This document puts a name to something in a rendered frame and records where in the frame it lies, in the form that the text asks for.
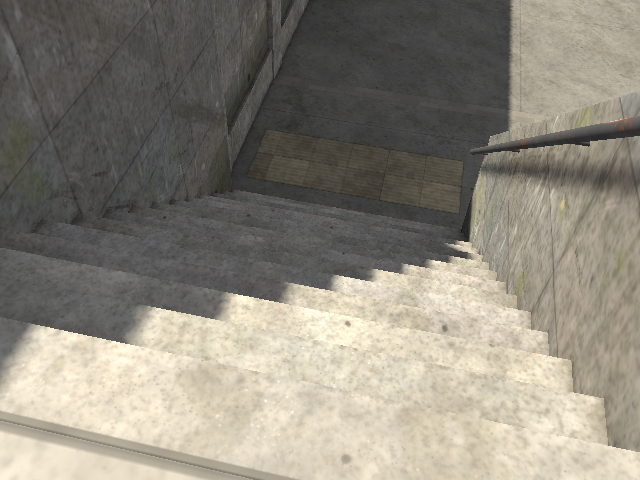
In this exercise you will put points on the stairs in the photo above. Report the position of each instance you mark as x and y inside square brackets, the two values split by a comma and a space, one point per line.
[381, 306]

